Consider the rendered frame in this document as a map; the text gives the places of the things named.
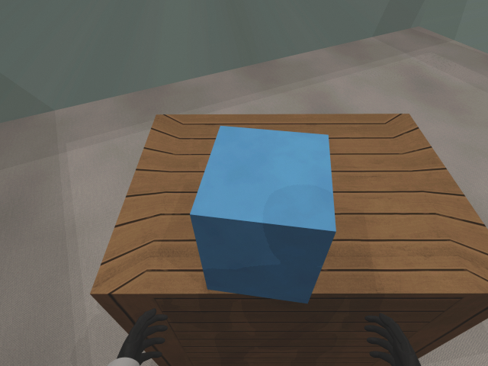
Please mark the carton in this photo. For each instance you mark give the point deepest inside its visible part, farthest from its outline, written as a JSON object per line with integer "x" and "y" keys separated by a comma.
{"x": 264, "y": 217}

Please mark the robot left hand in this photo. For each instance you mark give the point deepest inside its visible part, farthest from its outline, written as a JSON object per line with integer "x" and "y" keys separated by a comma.
{"x": 135, "y": 344}

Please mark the robot right hand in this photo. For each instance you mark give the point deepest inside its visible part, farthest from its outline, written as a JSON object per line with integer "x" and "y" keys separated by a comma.
{"x": 402, "y": 353}

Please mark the pedestal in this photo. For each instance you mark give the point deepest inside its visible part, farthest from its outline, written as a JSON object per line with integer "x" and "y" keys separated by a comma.
{"x": 408, "y": 244}

